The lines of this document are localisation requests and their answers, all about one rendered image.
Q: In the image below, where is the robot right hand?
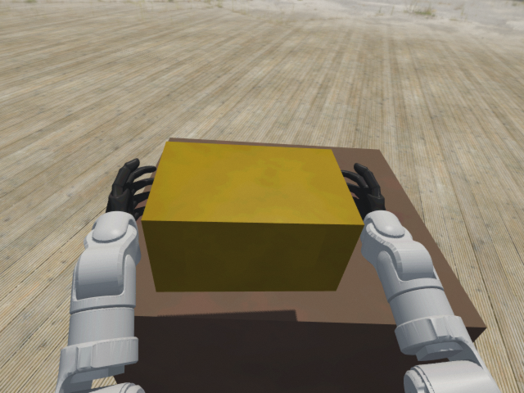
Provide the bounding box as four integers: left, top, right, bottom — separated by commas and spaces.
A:
341, 163, 386, 221

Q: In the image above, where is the right robot upper arm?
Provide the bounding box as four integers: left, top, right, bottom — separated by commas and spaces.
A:
404, 359, 498, 393

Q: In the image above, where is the carton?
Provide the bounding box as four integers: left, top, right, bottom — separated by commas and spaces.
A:
141, 142, 364, 292

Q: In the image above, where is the robot left hand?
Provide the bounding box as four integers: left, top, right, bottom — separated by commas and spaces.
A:
106, 158, 156, 221

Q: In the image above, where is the robot left forearm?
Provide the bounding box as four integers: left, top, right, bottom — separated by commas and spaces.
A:
55, 211, 141, 393

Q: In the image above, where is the robot right forearm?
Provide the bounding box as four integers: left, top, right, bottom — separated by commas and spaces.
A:
360, 210, 501, 393

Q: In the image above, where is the pedestal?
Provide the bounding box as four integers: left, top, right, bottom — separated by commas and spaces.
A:
113, 138, 487, 393

